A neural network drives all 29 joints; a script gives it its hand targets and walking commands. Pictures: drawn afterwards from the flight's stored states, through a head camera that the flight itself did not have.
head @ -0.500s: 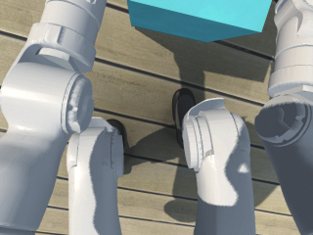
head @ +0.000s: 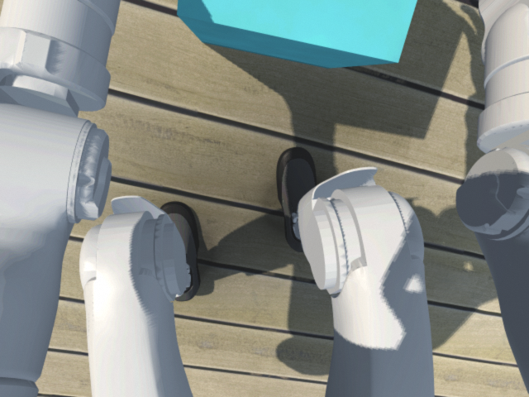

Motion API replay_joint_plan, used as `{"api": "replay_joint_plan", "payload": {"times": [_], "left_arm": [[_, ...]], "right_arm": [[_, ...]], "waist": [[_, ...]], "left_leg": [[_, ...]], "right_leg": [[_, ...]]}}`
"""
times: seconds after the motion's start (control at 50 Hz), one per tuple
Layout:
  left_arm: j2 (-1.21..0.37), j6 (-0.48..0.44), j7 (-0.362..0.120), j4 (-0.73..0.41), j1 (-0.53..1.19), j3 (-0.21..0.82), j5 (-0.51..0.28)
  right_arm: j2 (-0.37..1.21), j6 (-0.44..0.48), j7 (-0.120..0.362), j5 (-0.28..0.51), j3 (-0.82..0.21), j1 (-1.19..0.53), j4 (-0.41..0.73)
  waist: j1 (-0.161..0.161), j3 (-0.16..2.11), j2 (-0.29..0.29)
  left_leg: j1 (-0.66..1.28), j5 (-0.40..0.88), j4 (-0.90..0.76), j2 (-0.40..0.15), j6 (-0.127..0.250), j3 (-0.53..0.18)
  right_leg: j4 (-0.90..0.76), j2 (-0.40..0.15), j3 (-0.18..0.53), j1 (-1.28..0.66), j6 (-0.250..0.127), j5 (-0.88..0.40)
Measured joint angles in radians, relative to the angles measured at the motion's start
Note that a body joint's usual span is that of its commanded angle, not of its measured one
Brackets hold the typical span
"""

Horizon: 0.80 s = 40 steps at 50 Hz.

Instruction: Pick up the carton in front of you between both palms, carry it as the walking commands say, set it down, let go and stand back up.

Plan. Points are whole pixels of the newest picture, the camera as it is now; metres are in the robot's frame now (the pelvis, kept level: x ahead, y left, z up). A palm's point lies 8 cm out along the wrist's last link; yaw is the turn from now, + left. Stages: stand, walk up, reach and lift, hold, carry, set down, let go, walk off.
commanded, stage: set down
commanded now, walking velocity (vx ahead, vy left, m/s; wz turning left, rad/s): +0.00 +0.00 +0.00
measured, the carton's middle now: out of the picture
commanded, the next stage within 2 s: let go in 0.90 s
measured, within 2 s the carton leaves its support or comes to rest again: neither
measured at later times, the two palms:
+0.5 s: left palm out of the picture +0.63 +0.02 +0.01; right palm out of the picture +0.51 -0.34 +0.01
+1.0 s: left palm out of the picture +0.62 +0.03 +0.15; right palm out of the picture +0.50 -0.34 +0.15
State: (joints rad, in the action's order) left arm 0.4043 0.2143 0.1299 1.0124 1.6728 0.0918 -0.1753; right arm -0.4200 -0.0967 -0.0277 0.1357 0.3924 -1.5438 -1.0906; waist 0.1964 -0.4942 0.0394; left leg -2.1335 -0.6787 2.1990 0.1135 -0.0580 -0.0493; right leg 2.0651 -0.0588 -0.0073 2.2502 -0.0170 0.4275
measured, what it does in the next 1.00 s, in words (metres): rises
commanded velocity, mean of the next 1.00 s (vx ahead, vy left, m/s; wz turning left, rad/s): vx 0.00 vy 0.00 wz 0.00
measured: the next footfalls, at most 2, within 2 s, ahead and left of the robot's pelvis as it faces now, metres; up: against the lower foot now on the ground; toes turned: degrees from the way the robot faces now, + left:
none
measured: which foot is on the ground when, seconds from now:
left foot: down 0.00-1.00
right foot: down 0.00-1.00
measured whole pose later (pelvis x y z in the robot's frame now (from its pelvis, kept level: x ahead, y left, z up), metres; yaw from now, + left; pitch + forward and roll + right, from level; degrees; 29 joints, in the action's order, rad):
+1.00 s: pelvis +0.05 +0.00 +0.24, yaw -2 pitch +46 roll +3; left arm 0.26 0.30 0.07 0.91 1.33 -0.21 0.07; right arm -0.29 -0.24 0.06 -0.03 0.46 -1.15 -0.80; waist 0.17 0.01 0.06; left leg -1.59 -0.45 1.23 0.09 -0.03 -0.05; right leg 1.16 0.01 0.05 1.70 0.01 0.26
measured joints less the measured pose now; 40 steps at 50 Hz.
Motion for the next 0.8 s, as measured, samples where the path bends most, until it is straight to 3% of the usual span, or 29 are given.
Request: {"api": "replay_joint_plan", "payload": {"times": [0.14,0.28,0.58,0.8], "left_arm": [[0.0,0.053,-0.008,0.03,-0.002,-0.105,0.052],[-0.022,0.061,-0.032,0.084,-0.025,-0.192,0.117],[-0.083,0.123,-0.024,-0.102,-0.19,-0.198,0.166],[-0.113,0.115,-0.038,-0.11,-0.269,-0.245,0.201]], "right_arm": [[0.031,-0.087,-0.027,-0.005,-0.048,0.017,0.09],[0.059,-0.123,-0.019,-0.051,-0.024,0.088,0.134],[0.077,-0.18,0.031,-0.088,0.051,0.25,0.269],[0.097,-0.175,0.058,-0.103,0.062,0.327,0.292]], "waist": [[0.017,0.092,0.024],[0.016,0.221,0.031],[-0.002,0.413,0.02],[-0.01,0.486,0.024]], "left_leg": [[0.059,0.009,-0.09,-0.027,0.014,0.025],[0.096,0.026,-0.211,-0.025,0.023,0.038],[0.197,0.082,-0.49,-0.015,0.023,0.011],[0.364,0.146,-0.73,-0.022,0.029,0.005]], "right_leg": [[-0.086,0.043,0.026,-0.044,0.017,-0.022],[-0.196,0.065,0.048,-0.077,0.03,-0.034],[-0.46,0.066,0.045,-0.194,0.029,-0.057],[-0.688,0.074,0.056,-0.365,0.03,-0.105]]}}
